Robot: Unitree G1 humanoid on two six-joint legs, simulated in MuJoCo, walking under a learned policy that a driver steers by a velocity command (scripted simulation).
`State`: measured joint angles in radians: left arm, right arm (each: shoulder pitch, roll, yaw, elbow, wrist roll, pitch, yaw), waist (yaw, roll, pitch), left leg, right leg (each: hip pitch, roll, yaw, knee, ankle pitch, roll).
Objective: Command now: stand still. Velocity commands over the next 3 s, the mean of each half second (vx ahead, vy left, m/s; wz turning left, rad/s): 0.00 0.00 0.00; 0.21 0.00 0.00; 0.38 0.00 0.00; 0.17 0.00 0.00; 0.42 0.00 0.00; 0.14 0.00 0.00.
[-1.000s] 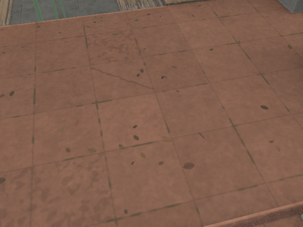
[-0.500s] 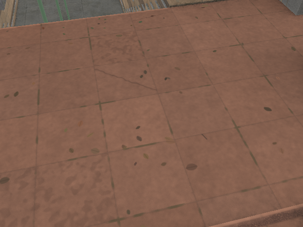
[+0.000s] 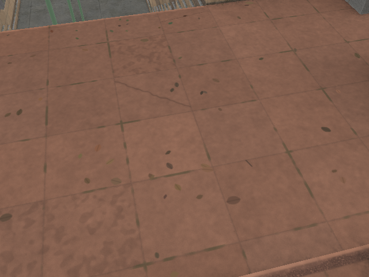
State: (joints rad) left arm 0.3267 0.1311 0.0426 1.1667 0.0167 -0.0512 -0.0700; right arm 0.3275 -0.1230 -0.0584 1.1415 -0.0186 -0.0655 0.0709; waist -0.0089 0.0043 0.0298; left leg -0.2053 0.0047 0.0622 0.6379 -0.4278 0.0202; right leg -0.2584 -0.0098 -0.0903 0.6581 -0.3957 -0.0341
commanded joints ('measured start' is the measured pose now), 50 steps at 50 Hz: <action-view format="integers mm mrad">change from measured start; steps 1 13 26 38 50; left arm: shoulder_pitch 95 111 128 21 470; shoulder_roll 73 66 58 -15 135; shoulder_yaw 9 -2 -7 16 55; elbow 2 8 6 -109 -13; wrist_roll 0 1 1 39 77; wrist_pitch -2 4 4 -46 -88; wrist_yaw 0 -1 -6 72 -5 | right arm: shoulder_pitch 92 92 99 280 -65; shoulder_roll -66 -61 -56 -61 -54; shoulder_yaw -8 -2 1 -36 -22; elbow -1 12 21 25 -131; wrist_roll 0 0 2 -42 -11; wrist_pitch -3 -3 -2 -41 -102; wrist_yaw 0 7 5 -96 -88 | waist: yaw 0 -2 -2 -79 193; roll -3 0 1 128 0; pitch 48 62 63 123 197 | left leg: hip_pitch -13 -20 -34 157 -919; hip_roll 25 27 26 304 -25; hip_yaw -41 -45 -43 -481 -320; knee -89 -121 -137 -355 673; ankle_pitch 319 285 262 -219 54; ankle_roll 39 45 42 348 128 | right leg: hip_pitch -35 -29 -21 -319 435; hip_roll -38 -33 -31 -23 -378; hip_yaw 41 36 38 59 742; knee -113 -149 -168 36 -393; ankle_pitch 300 262 262 -49 -115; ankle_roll -31 -31 -34 -114 -377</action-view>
